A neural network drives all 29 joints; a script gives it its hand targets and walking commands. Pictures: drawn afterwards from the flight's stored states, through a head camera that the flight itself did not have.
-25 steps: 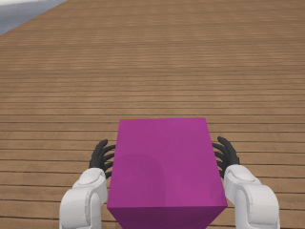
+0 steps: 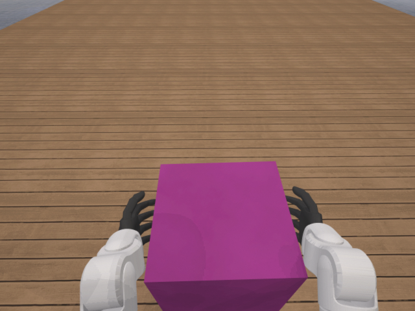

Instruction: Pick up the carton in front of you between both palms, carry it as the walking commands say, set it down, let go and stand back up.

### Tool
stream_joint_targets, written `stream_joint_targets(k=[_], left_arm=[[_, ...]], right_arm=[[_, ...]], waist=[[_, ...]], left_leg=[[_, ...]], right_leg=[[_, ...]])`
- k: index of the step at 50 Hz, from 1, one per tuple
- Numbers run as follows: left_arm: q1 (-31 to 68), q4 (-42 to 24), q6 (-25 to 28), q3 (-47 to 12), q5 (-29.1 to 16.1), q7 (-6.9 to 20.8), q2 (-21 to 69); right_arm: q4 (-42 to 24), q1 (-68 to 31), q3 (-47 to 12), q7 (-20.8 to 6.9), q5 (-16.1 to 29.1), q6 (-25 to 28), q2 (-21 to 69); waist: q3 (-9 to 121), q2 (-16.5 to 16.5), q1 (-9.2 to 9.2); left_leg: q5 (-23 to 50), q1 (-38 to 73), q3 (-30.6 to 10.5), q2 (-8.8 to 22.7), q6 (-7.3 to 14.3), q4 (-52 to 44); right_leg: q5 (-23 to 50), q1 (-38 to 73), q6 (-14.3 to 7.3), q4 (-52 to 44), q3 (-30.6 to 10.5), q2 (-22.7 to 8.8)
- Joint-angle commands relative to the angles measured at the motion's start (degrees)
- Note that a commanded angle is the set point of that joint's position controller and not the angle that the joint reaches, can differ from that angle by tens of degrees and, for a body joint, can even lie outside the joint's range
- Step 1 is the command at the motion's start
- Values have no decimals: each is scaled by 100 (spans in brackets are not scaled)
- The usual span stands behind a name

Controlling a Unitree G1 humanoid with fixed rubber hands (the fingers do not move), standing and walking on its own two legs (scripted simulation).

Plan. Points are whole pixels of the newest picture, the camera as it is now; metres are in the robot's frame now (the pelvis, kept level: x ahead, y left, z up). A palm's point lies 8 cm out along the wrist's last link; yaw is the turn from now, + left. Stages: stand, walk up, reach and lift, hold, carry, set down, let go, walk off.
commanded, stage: carry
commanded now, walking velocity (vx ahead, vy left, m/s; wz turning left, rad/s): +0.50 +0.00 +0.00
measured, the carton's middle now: (219, 244) +0.26 +0.00 +0.03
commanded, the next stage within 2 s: none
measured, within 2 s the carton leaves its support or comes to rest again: neither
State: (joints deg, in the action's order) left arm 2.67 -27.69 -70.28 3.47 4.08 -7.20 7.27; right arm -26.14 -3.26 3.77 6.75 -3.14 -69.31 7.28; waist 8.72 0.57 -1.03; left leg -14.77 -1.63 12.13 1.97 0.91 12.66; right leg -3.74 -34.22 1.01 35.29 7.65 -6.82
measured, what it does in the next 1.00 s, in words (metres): walks ahead: right foot, then left foot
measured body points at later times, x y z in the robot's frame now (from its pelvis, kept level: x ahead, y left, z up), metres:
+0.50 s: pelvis +0.33 -0.03 +0.00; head +0.32 -0.05 +0.45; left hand +0.58 +0.13 +0.09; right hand +0.59 -0.18 +0.09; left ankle +0.47 +0.12 -0.70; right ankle +0.23 -0.12 -0.75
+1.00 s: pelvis +0.67 +0.01 +0.00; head +0.66 +0.03 +0.45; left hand +0.93 +0.17 +0.09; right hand +0.92 -0.14 +0.10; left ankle +0.57 +0.09 -0.75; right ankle +0.80 -0.14 -0.70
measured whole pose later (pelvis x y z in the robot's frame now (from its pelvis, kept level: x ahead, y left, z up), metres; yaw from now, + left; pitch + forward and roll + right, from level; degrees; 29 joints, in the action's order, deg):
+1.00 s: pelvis +0.67 +0.01 +0.00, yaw +0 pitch +4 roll -1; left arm 1.3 -30.2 -69.0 2.4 4.3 -6.7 7.3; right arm -29.2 -1.4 3.2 6.7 -3.0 -68.1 7.3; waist 6.0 0.3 -0.8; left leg -14.5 -0.8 12.0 1.2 2.1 11.3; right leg -4.1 -35.4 0.9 39.0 7.3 -6.9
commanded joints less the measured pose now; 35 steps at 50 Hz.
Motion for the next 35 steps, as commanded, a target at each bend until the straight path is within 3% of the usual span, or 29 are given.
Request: stream_joint_targets(k=[1,4,5,6,7,8,9,10,11,12,14,16,20,27,29,30,31,32,33,34,35], left_arm=[[2319,-294,-41,-3831,-1801,919,4623],[2315,-280,-115,-3741,-1838,929,4441],[2231,-214,-123,-3687,-1840,934,4407],[2153,-135,-125,-3627,-1839,942,4388],[2109,-34,-102,-3565,-1790,957,4342],[2040,95,-57,-3582,-1829,980,4485],[2094,-31,-18,-3625,-1891,1031,4693],[2183,-71,49,-3712,-1936,1080,4976],[2300,-120,129,-3787,-1963,1124,5201],[2379,-176,201,-3864,-1999,1154,5348],[2321,-199,312,-3952,-2022,1202,5451],[2152,-206,375,-3980,-2017,1248,5357],[2037,-369,394,-3982,-2022,1259,5005],[1919,-537,92,-3701,-1852,1044,4240],[1978,-556,-14,-3669,-1841,988,4120],[2041,-585,-62,-3677,-1849,967,4077],[2110,-613,-108,-3693,-1852,948,4040],[2208,-635,-154,-3724,-1879,934,4041],[2259,-732,-182,-3803,-1906,938,4139],[2370,-674,-184,-3887,-1939,968,4273],[2467,-617,-143,-3939,-1951,1011,4562]], right_arm=[[-339,-2136,-3670,-1019,1752,-109,4448],[-347,-2182,-3648,-970,1705,-187,4364],[-371,-2209,-3671,-956,1701,-209,4353],[-367,-2187,-3690,-939,1692,-228,4304],[-494,-2267,-3750,-924,1714,-261,4308],[-557,-2340,-3825,-940,1754,-265,4352],[-522,-2457,-3939,-975,1792,-211,4595],[-488,-2489,-3981,-1022,1818,-138,4846],[-440,-2487,-4045,-1055,1847,-54,5097],[-402,-2417,-4088,-1073,1843,34,5285],[-330,-2214,-4118,-1062,1743,177,5436],[-291,-2000,-4105,-1024,1619,279,5405],[-459,-1913,-4105,-955,1556,307,5155],[-788,-2030,-3966,-870,1717,-39,4386],[-744,-2043,-3855,-861,1741,-137,4229],[-676,-2005,-3781,-861,1736,-172,4197],[-589,-1946,-3695,-866,1724,-201,4153],[-577,-1936,-3618,-878,1688,-228,4061],[-463,-2070,-3622,-917,1769,-222,4144],[-434,-1956,-3660,-957,1840,-208,4383],[-483,-2058,-3699,-1005,1861,-164,4649]], waist=[[-10,-898,-26],[75,-978,33],[330,-779,114],[767,-416,203],[1287,910,290],[1444,2077,274],[1334,1496,226],[1345,967,234],[1268,434,217],[1229,290,189],[1181,551,175],[1009,651,173],[506,685,170],[-226,868,185],[-22,916,151],[279,803,69],[651,457,-35],[1002,-507,-67],[1402,-2018,-31],[1266,-1808,-43],[1216,-1412,-35]], left_leg=[[1488,327,-528,1244,535,-374],[2428,431,-292,1228,384,388],[2880,212,22,1014,244,1238],[2578,-507,136,806,61,2380],[1255,-2105,68,294,-287,4195],[-1126,-3461,-358,-311,-371,5448],[-1292,-3818,-966,28,-186,6141],[-1080,-3874,-1148,273,-41,6298],[-685,-3767,-1222,496,23,5998],[-362,-3576,-1277,631,19,5570],[31,-3363,-1039,563,-38,5052],[284,-3446,-858,535,-121,4494],[906,-3774,-517,475,-239,3229],[1487,-3160,-89,253,7,1703],[1250,-2379,120,74,94,1586],[1025,-1506,418,-183,106,1404],[608,-291,364,-221,102,1374],[-408,660,-1554,1027,325,864],[-742,1858,-4069,2359,1115,114],[306,1510,-4152,2309,1160,-131],[1074,1215,-3445,2125,1082,67]], right_leg=[[181,54,-78,-498,294,181],[-137,874,-250,-820,586,364],[-376,1722,-266,-1012,866,637],[-650,3024,-279,-960,550,458],[-1589,4381,-848,-1509,-1913,-1073],[-1132,5039,-1363,-2291,-3723,-1809],[-202,4892,-1342,-2174,-3259,-1772],[402,4604,-1248,-1977,-2727,-1621],[576,4197,-1046,-1952,-2195,-1485],[409,3865,-853,-2106,-1773,-1349],[67,3615,-700,-2355,-1242,-1168],[-97,3558,-743,-2564,-910,-1075],[371,3752,-805,-2711,-418,-865],[1224,3843,-665,-2604,112,-786],[2167,3891,-531,-1936,321,-757],[2559,3714,-394,-1107,617,-576],[2308,3111,-254,42,728,-318],[842,2000,-18,1539,609,-16],[-1943,176,144,3220,202,748],[-2300,-165,-10,3950,-584,545],[-2129,-223,-175,4150,-743,280]])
